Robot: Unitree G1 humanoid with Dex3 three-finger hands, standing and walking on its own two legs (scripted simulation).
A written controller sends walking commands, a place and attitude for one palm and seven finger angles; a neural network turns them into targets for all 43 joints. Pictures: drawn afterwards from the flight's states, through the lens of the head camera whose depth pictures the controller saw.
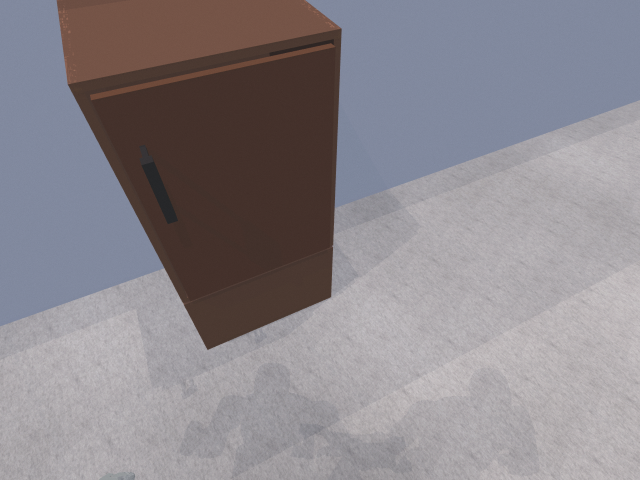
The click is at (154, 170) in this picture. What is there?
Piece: cupboard door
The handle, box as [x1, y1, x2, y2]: [139, 145, 177, 223]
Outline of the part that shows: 139,146 143,157 139,158 142,167 168,223 177,220 175,213 151,155 148,155 144,145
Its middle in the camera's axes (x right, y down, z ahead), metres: -0.31 -0.10 +0.72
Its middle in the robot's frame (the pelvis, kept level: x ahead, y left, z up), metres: +0.60 +0.34 -0.01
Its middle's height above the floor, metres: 0.76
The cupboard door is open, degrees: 0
